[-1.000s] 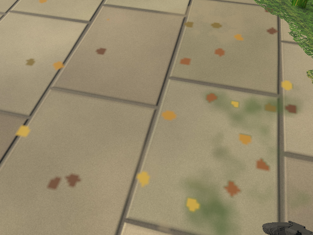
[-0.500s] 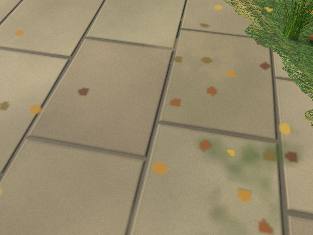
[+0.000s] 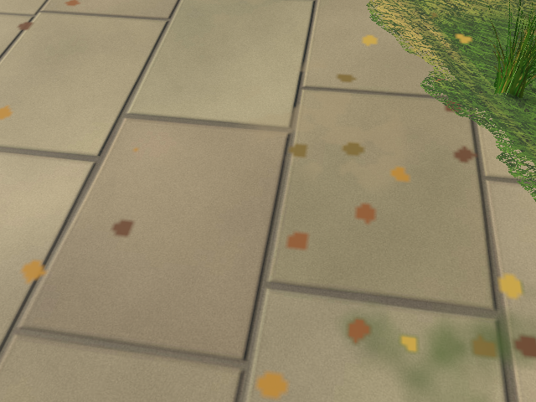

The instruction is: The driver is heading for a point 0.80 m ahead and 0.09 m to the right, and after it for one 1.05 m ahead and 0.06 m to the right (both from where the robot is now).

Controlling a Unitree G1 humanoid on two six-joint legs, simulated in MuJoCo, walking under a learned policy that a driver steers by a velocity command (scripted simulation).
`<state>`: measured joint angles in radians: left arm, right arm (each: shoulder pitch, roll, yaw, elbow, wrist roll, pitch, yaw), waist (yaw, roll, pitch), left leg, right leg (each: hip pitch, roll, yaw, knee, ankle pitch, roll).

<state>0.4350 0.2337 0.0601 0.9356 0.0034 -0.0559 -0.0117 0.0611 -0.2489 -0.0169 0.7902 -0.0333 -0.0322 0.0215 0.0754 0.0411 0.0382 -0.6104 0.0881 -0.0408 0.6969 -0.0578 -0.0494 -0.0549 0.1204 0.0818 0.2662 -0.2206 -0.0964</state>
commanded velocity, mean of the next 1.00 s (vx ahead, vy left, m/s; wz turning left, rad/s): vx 0.50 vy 0.00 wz -0.29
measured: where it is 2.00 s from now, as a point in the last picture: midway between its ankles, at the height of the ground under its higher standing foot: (360, 230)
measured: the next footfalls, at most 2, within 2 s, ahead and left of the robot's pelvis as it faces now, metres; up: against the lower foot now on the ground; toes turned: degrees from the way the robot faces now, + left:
left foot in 0.14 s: +0.25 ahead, +0.13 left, +0.00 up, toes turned -7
right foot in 0.66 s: +0.44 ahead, -0.16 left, +0.00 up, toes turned -25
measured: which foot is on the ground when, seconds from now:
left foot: up 0.00-0.12, down 0.14-0.68, up 0.70-1.00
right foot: down 0.00-0.14, up 0.16-0.64, down 0.66-1.00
